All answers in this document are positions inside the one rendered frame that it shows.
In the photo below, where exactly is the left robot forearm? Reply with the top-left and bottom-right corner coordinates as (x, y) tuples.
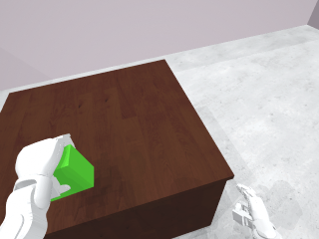
(0, 174), (53, 239)

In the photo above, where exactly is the right robot hand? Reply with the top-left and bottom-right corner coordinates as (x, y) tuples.
(232, 183), (270, 229)

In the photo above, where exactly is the sponge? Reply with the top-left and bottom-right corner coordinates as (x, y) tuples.
(50, 144), (95, 202)

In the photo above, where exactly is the right robot forearm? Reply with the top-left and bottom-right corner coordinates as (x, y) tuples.
(251, 219), (283, 239)

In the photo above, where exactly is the left robot hand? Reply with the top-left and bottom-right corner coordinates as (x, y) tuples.
(15, 133), (75, 199)

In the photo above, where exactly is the table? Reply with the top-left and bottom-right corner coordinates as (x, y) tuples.
(0, 59), (234, 239)

